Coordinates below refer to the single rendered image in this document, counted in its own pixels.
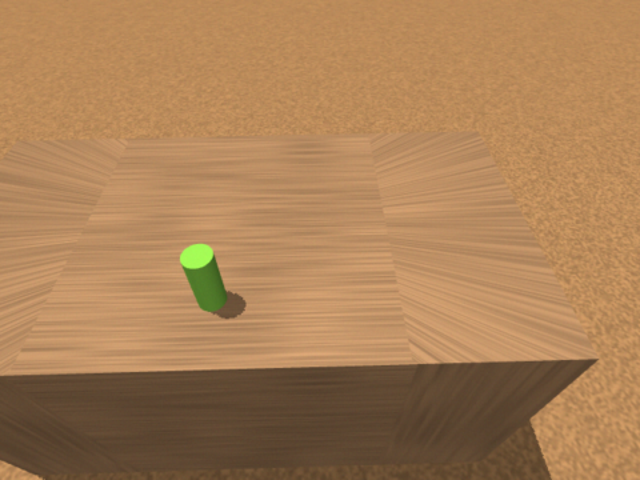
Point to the can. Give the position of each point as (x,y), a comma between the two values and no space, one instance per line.
(201,269)

